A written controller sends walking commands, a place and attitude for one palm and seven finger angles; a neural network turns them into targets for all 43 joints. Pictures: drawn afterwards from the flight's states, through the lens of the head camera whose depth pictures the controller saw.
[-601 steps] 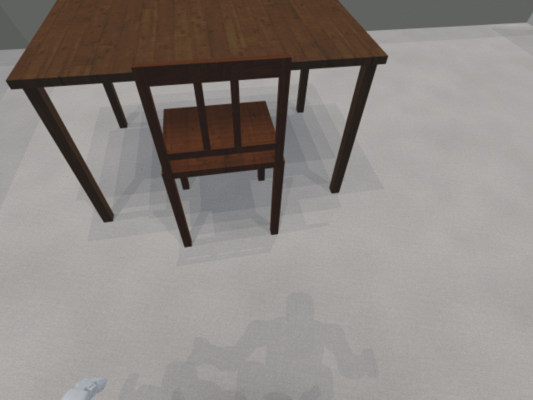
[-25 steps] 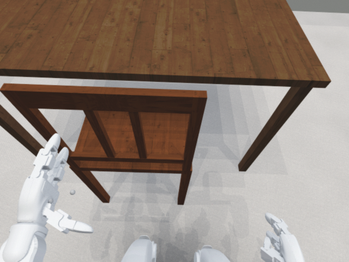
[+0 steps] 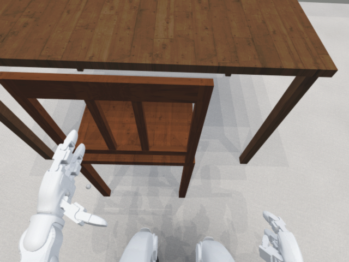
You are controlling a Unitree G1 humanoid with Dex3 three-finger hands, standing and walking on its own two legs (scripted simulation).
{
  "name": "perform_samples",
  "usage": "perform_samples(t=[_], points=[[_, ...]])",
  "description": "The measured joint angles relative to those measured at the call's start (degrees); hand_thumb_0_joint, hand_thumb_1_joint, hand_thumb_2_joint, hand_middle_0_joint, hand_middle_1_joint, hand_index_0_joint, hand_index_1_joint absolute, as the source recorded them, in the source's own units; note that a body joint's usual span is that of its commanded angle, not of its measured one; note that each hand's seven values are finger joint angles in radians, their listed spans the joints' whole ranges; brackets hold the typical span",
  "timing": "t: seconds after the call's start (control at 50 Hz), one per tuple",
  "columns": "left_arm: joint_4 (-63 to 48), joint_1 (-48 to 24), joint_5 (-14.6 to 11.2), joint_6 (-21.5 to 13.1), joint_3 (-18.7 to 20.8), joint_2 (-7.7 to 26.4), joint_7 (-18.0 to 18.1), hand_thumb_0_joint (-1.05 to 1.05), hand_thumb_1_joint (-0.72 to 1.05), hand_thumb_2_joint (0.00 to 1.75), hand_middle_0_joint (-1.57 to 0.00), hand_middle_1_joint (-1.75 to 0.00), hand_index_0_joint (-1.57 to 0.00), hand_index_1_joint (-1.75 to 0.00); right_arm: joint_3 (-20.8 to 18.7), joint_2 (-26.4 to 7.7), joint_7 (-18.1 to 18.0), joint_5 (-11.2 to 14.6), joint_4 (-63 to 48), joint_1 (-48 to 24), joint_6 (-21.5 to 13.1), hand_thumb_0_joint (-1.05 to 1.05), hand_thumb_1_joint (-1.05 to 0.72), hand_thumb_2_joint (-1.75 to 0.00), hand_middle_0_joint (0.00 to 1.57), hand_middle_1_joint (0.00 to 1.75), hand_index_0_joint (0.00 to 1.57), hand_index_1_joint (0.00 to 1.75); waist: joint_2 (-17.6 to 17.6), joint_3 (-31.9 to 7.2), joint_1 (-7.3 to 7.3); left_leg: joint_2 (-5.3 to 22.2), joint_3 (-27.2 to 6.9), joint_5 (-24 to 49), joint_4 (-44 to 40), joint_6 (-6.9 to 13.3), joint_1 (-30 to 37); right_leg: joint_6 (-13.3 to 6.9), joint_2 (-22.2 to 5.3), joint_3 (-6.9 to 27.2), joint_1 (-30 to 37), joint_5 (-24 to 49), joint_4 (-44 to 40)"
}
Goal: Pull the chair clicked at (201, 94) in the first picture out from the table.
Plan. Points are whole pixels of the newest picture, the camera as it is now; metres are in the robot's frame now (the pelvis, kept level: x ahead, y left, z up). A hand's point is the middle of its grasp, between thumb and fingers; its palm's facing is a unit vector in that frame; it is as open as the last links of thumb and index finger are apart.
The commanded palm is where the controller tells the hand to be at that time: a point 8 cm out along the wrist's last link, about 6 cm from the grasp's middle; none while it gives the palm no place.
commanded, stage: aim the fingers beside a spindle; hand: left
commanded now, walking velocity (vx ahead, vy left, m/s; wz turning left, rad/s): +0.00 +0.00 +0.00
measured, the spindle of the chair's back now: (103, 126) +0.44 +0.21 -0.01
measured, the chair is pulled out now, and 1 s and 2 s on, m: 0.00 0.00 0.00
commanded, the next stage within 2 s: none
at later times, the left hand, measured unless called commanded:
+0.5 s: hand (97, 176) +0.29 +0.19 +0.01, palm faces +0.01 -1.00 -0.03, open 16.9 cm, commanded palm +0.27 +0.24 +0.01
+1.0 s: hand (98, 180) +0.29 +0.18 +0.01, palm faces +0.01 -1.00 -0.02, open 16.9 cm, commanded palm +0.27 +0.24 +0.02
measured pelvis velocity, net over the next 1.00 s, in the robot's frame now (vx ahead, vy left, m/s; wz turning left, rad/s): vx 0.00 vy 0.00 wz -0.01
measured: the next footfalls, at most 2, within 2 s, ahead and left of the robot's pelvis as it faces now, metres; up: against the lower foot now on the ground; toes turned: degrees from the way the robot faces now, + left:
none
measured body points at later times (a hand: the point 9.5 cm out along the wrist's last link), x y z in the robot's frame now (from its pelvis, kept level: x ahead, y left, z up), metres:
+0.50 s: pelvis -0.01 +0.01 -0.02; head +0.10 +0.03 +0.42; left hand +0.29 +0.24 +0.01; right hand +0.16 -0.23 -0.11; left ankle +0.03 +0.09 -0.64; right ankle +0.00 -0.11 -0.64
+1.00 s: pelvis +0.00 +0.00 -0.02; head +0.11 +0.02 +0.42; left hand +0.28 +0.24 +0.01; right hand +0.17 -0.25 -0.11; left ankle +0.03 +0.09 -0.64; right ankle +0.00 -0.11 -0.64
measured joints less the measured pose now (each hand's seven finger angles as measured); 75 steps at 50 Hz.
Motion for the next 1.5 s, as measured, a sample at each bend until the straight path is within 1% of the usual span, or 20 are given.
perform_samples(t=[0.06,0.14,0.22,0.3,0.4,0.46,0.56,0.64,0.72,0.8,0.9,0.96,1.04,1.1,1.2,1.26,1.3,1.38,1.44,1.5], points=[[-0.67,-0.87,0.87,-1.08,-0.74,-0.38,1.60,-0.02,-0.50,0.30,-0.06,-0.08,-0.06,-0.08,0.01,0.06,0.14,-0.33,-0.03,-0.07,0.11,0.02,-0.90,-0.90,0.20,0.30,0.20,0.30,-0.20,0.06,-0.01,-0.08,0.14,0.00,0.55,0.18,-0.71,0.14,-0.12,0.11,-0.72,-0.01,0.58],[-0.36,-2.16,1.56,-1.97,-0.43,-0.21,2.97,-0.02,-0.50,0.30,-0.06,-0.08,-0.07,-0.08,0.19,0.22,0.59,-0.49,-0.09,-0.21,0.94,0.02,-0.90,-0.90,0.20,0.30,0.20,0.30,-0.45,-0.20,-0.02,-0.10,0.35,-0.05,1.21,0.38,-1.67,0.30,-0.20,0.29,-1.74,-0.04,1.29],[1.65,-3.61,1.64,-1.10,-0.44,0.09,3.19,-0.01,-0.50,0.30,-0.06,-0.08,-0.06,-0.08,0.38,0.11,0.82,-0.38,-0.29,-0.23,1.80,0.01,-0.90,-0.90,0.20,0.30,0.20,0.30,-0.32,-0.45,0.01,-0.21,0.32,-0.14,1.92,0.58,-2.71,0.48,-0.32,0.24,-2.66,-0.13,1.91],[2.19,-4.14,1.69,-0.37,-1.30,-0.22,3.17,-0.02,-0.50,0.30,-0.06,-0.08,-0.06,-0.08,0.36,0.07,0.75,-0.32,-0.37,-0.30,2.18,0.02,-0.90,-0.90,0.20,0.30,0.20,0.30,-0.24,-0.29,-0.01,-0.25,0.30,-0.28,2.52,0.75,-3.42,0.63,-0.37,0.21,-3.27,-0.21,2.35],[0.56,-4.31,2.87,-1.68,-3.17,-0.92,4.60,-0.02,-0.50,0.30,-0.06,-0.08,-0.06,-0.08,0.24,0.15,0.81,-0.65,-0.31,-0.30,2.37,0.01,-0.90,-0.90,0.20,0.30,0.20,0.30,-0.34,-0.34,0.06,-0.36,0.42,-0.41,2.90,0.91,-4.02,0.82,-0.50,0.32,-3.84,-0.32,2.73],[1.74,-6.08,3.77,-2.26,-3.24,-0.89,5.42,-0.02,-0.50,0.30,-0.06,-0.08,-0.06,-0.08,0.37,0.21,1.01,-0.82,-0.07,-0.62,2.87,0.01,-0.90,-0.90,0.20,0.30,0.20,0.30,-0.51,-0.63,0.02,-0.39,0.53,-0.57,3.43,0.96,-4.81,0.83,-0.57,0.41,-4.70,-0.54,3.39],[4.50,-8.59,3.94,-1.00,-2.72,-0.86,6.05,-0.01,-0.50,0.30,-0.06,-0.08,-0.06,-0.08,0.38,0.27,1.45,-0.74,-0.35,-1.10,3.97,0.01,-0.90,-0.90,0.20,0.30,0.20,0.30,-0.40,-0.64,-0.21,-0.31,0.56,-0.89,4.36,0.88,-6.07,0.74,-0.54,0.43,-6.01,-0.91,4.41],[3.32,-7.65,3.81,-0.24,-2.80,-0.95,6.24,-0.02,-0.50,0.30,-0.06,-0.08,-0.06,-0.08,0.26,0.41,1.47,-0.69,-0.68,-1.09,4.67,0.01,-0.90,-0.90,0.20,0.30,0.20,0.30,-0.30,-0.38,-0.18,-0.10,0.76,-1.06,4.32,0.80,-6.01,0.67,-0.34,0.66,-6.12,-0.98,4.43],[0.07,-5.05,3.53,-1.04,-2.73,-0.85,6.54,-0.02,-0.50,0.30,-0.06,-0.08,-0.06,-0.08,0.12,0.62,1.39,-0.63,-0.71,-0.69,5.11,0.01,-0.90,-0.90,0.20,0.30,0.20,0.30,-0.24,-0.43,0.09,0.02,0.89,-1.06,3.48,0.66,-4.86,0.58,-0.18,0.84,-5.13,-0.93,3.67],[1.13,-4.64,3.20,-1.94,-1.73,-0.37,6.21,-0.02,-0.50,0.30,-0.06,-0.08,-0.07,-0.08,0.28,0.43,1.26,-0.50,-0.38,-0.46,5.33,0.01,-0.90,-0.90,0.20,0.30,0.20,0.30,-0.11,-1.04,0.38,-0.06,0.65,-1.06,3.06,0.48,-4.33,0.40,-0.21,0.62,-4.55,-1.06,3.33],[5.18,-6.03,2.04,-1.21,-0.68,-0.08,4.38,-0.01,-0.50,0.30,-0.06,-0.08,-0.06,-0.08,0.24,-0.01,0.90,-0.18,-0.20,-1.02,5.07,0.01,-0.90,-0.90,0.20,0.30,0.20,0.30,-0.31,-1.01,0.29,-0.04,0.08,-1.29,3.97,0.18,-5.24,0.03,-0.16,0.05,-5.26,-1.48,4.19],[3.86,-5.48,1.75,-1.12,-1.16,-0.33,3.52,-0.02,-0.50,0.30,-0.06,-0.08,-0.06,-0.08,-0.10,-0.07,0.56,-0.21,-0.19,-1.44,4.60,0.01,-0.90,-0.90,0.20,0.30,0.20,0.30,-0.57,-0.40,0.13,0.11,-0.16,-1.39,4.36,0.02,-5.46,-0.15,0.00,-0.18,-5.39,-1.55,4.44],[-0.22,-3.91,2.10,-2.37,-1.82,-0.15,3.62,-0.02,-0.50,0.30,-0.06,-0.08,-0.06,-0.08,-0.33,0.01,0.42,-0.40,-0.15,-1.62,4.16,0.01,-0.90,-0.90,0.20,0.30,0.20,0.30,-0.76,-0.05,0.02,0.25,-0.25,-1.27,3.90,-0.14,-4.77,-0.27,0.17,-0.23,-4.71,-1.35,3.91],[-0.18,-4.09,2.22,-2.98,-0.84,0.51,3.93,-0.02,-0.50,0.30,-0.06,-0.08,-0.07,-0.08,-0.18,0.04,0.57,-0.40,-0.10,-1.61,4.32,0.01,-0.90,-0.90,0.20,0.30,0.20,0.30,-0.66,-0.51,0.03,0.28,-0.19,-1.11,3.44,-0.21,-4.39,-0.30,0.21,-0.15,-4.40,-1.19,3.52],[5.58,-6.06,0.91,-1.22,1.57,1.27,2.89,-0.01,-0.50,0.30,-0.06,-0.08,-0.07,-0.08,0.22,-0.19,0.73,0.04,-0.29,-1.50,4.69,0.01,-0.90,-0.90,0.20,0.30,0.20,0.30,-0.33,-1.18,0.05,0.26,-0.19,-1.12,3.73,-0.21,-5.00,-0.33,0.18,-0.16,-5.05,-1.28,3.91],[6.69,-6.33,0.39,-0.41,1.38,1.02,2.04,-0.01,-0.50,0.30,-0.06,-0.08,-0.06,-0.08,0.14,-0.30,0.48,0.18,-0.29,-1.34,4.25,0.01,-0.90,-0.90,0.20,0.30,0.20,0.30,-0.28,-0.78,0.05,0.26,-0.40,-1.27,4.35,-0.16,-5.61,-0.33,0.19,-0.38,-5.49,-1.42,4.36],[4.90,-5.72,0.42,-0.70,0.35,0.55,1.87,-0.02,-0.50,0.30,-0.06,-0.08,-0.06,-0.08,-0.01,-0.30,0.25,0.07,-0.09,-1.27,3.77,0.01,-0.90,-0.90,0.20,0.30,0.20,0.30,-0.28,-0.30,0.06,0.26,-0.52,-1.35,4.58,-0.11,-5.69,-0.29,0.20,-0.49,-5.46,-1.44,4.42],[-0.19,-4.51,1.36,-2.52,-1.74,-0.08,2.60,-0.02,-0.50,0.30,-0.06,-0.08,-0.06,-0.08,-0.15,-0.05,0.19,-0.34,0.52,-1.17,3.21,0.01,-0.90,-0.90,0.20,0.30,0.20,0.30,-0.36,0.06,0.02,0.22,-0.39,-1.22,4.17,0.02,-5.15,-0.10,0.17,-0.35,-4.90,-1.19,3.90],[-0.05,-5.11,2.11,-2.99,-1.39,0.29,3.30,-0.02,-0.50,0.30,-0.06,-0.08,-0.06,-0.08,0.10,0.16,0.52,-0.43,0.62,-1.16,3.66,0.01,-0.90,-0.90,0.20,0.30,0.20,0.30,-0.36,-0.50,-0.10,0.17,-0.02,-1.01,3.64,0.15,-4.88,0.05,0.10,0.02,-4.83,-0.96,3.55],[3.70,-6.63,1.89,-1.58,0.28,0.83,3.54,-0.01,-0.50,0.30,-0.07,-0.08,-0.07,-0.08,0.39,0.24,0.86,-0.24,0.25,-1.17,4.49,0.01,-0.90,-0.90,0.20,0.30,0.20,0.30,-0.35,-1.09,-0.24,0.15,0.29,-0.97,3.66,0.27,-5.18,0.16,0.05,0.32,-5.30,-0.94,3.77]])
